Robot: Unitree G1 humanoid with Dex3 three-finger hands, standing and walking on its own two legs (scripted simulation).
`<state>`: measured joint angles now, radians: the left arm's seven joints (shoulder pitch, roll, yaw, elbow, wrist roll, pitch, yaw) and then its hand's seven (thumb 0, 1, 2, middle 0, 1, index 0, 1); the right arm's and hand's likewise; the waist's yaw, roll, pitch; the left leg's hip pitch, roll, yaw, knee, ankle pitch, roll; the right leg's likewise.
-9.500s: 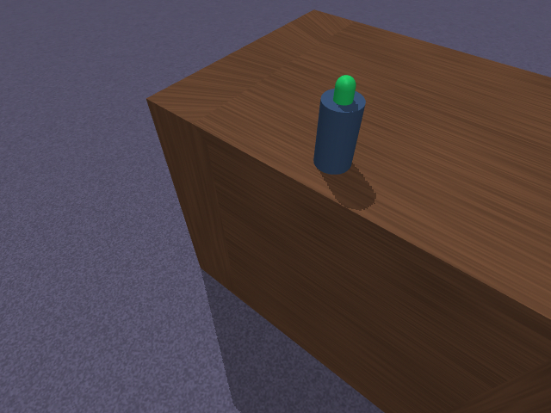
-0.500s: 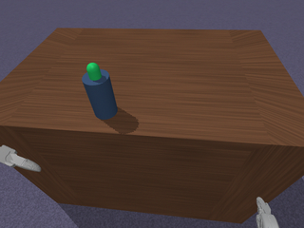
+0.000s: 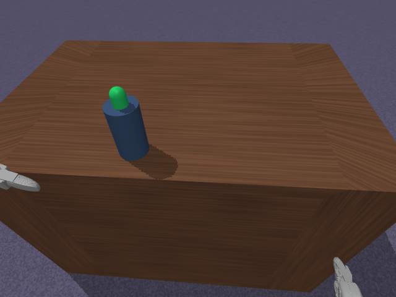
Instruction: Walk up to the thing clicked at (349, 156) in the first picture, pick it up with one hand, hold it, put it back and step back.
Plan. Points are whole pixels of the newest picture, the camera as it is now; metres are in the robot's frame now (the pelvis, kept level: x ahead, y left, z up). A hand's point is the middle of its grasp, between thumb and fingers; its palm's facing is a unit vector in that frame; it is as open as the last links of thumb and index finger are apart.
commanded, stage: go down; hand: left
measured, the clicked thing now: (126, 122) +0.45 +0.20 +0.12
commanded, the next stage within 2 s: none
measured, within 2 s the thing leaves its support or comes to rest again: neither
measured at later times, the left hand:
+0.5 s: hand (4, 125) +0.34 +0.36 +0.21, palm faces +0.22 -0.97 -0.10, open 17.7 cm
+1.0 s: hand (3, 118) +0.36 +0.38 +0.21, palm faces +0.19 -0.98 -0.04, open 17.8 cm
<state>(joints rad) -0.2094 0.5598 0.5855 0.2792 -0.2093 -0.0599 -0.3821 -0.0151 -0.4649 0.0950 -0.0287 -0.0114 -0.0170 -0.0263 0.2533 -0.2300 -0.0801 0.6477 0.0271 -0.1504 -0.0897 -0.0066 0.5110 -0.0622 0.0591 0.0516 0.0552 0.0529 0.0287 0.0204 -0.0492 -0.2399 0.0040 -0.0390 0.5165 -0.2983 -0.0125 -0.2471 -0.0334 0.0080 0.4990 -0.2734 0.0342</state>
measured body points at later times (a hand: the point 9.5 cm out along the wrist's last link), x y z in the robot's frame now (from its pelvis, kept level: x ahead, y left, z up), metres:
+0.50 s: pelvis -0.01 +0.00 +0.00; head +0.00 +0.00 +0.45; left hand +0.32 +0.41 +0.21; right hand +0.15 -0.26 -0.08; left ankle -0.02 +0.13 -0.74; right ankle -0.01 -0.14 -0.74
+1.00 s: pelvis +0.00 +0.00 +0.00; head +0.02 +0.01 +0.45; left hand +0.34 +0.43 +0.21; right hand +0.16 -0.26 -0.08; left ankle -0.02 +0.13 -0.74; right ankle -0.01 -0.14 -0.74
